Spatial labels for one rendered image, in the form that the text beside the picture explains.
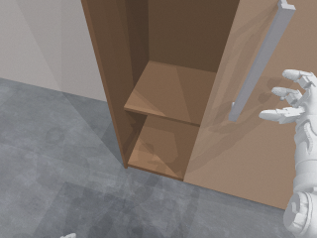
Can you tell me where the robot right forearm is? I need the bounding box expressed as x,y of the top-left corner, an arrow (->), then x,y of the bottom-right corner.
293,114 -> 317,195

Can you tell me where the wardrobe door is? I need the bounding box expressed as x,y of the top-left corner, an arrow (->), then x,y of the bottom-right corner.
183,0 -> 317,210

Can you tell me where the handle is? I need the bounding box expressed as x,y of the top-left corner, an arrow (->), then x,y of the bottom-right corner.
228,0 -> 296,122

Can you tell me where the robot right hand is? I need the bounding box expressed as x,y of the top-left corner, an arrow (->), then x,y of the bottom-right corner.
259,69 -> 317,124

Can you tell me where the robot right upper arm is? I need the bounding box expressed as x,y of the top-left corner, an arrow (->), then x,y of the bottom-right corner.
283,191 -> 317,238

